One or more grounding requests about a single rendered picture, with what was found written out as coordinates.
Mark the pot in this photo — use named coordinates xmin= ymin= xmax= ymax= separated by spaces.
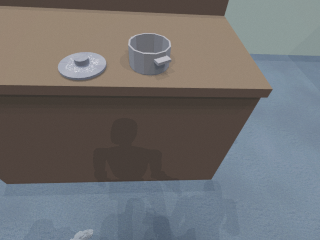
xmin=128 ymin=33 xmax=172 ymax=76

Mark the robot left hand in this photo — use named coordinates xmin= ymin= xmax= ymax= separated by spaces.
xmin=70 ymin=229 xmax=94 ymax=240

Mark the lid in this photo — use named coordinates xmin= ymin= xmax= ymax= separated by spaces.
xmin=58 ymin=52 xmax=107 ymax=80

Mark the table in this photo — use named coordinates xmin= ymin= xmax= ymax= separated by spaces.
xmin=0 ymin=0 xmax=273 ymax=184

